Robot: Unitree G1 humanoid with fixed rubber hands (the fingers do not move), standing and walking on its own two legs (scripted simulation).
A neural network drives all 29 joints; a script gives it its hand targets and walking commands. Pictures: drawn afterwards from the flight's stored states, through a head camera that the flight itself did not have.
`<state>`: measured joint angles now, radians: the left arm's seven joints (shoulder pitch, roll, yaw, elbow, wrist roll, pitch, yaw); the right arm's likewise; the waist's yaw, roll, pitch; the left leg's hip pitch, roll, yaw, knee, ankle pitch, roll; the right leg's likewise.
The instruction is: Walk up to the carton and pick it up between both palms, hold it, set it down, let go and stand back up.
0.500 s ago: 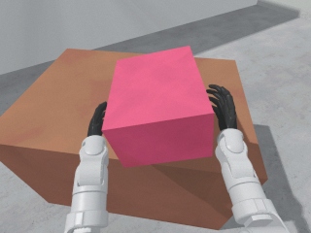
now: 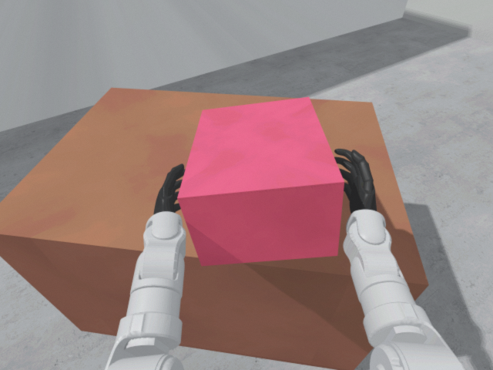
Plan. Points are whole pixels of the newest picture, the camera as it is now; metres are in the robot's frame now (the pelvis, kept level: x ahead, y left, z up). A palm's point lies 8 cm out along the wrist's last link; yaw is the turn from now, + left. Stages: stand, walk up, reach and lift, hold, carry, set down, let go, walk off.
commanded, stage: set down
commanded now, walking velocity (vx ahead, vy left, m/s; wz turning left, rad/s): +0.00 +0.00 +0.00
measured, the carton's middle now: (260, 172) +0.46 -0.03 +0.09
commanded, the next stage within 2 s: none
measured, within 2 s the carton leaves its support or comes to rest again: neither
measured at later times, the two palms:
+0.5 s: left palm (182, 218) +0.38 +0.12 +0.06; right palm (358, 191) +0.39 -0.19 +0.10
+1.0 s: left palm (188, 204) +0.43 +0.11 +0.05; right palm (352, 200) +0.41 -0.20 +0.06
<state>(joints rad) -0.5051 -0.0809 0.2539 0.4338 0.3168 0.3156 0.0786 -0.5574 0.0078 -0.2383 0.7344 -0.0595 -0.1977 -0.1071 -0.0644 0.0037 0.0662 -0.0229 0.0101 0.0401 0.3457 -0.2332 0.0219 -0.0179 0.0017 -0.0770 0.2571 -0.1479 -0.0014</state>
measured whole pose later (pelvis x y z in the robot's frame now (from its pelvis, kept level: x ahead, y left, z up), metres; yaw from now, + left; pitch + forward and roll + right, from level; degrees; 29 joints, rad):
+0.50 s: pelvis +0.00 -0.03 +0.00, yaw +0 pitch +1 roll +0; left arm -0.66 -0.07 0.44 0.82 0.33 0.06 0.09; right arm -0.74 0.05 -0.48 0.96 -0.29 -0.26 -0.06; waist -0.02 -0.01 0.01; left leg -0.13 0.03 0.04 0.28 -0.18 -0.02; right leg -0.17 0.02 -0.09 0.30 -0.15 -0.05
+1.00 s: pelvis +0.03 -0.01 +0.00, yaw -1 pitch +8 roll -1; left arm -0.69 -0.07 0.39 0.91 0.30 -0.08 0.13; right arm -0.71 0.01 -0.50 1.05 -0.26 -0.37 -0.10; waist -0.04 0.02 -0.05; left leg -0.24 0.03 0.05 0.35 -0.24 0.00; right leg -0.25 0.01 -0.09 0.30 -0.18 -0.02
